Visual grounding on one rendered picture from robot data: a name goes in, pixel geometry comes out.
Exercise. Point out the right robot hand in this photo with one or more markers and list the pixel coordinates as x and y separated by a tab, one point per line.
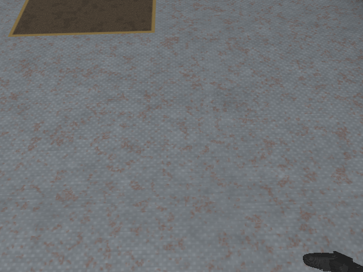
334	262

